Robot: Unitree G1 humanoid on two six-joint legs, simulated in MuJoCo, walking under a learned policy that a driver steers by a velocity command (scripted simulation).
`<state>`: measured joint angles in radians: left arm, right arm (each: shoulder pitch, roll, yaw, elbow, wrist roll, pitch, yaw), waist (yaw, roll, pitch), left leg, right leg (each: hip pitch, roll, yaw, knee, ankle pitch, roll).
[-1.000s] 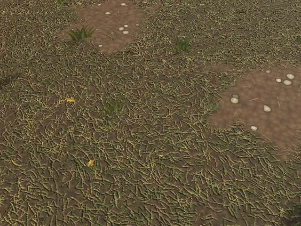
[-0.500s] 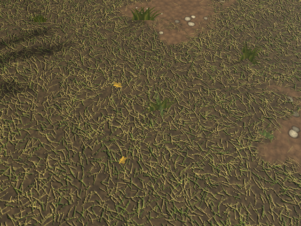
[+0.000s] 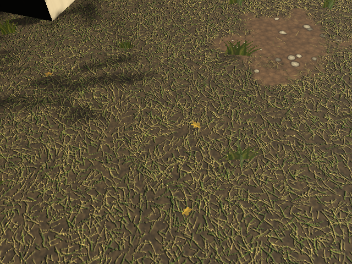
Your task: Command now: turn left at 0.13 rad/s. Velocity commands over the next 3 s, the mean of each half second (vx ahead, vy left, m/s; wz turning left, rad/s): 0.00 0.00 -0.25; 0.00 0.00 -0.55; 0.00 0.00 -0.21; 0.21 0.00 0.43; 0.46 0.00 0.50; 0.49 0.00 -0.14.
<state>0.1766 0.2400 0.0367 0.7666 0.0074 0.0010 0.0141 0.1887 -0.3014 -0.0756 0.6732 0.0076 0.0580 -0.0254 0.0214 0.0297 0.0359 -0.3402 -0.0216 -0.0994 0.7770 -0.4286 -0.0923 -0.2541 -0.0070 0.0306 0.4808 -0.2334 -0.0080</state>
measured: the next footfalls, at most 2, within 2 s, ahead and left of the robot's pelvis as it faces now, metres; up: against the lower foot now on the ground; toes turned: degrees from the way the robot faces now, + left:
left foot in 0.06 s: +0.02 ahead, +0.15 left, +0.00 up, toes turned -4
left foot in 0.90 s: +0.09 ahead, +0.10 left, +0.00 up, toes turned -31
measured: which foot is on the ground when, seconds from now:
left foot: up 0.00-0.04, down 0.06-0.40, up 0.42-0.88, down 0.90-1.00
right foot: down 0.00-0.90, up 0.92-1.00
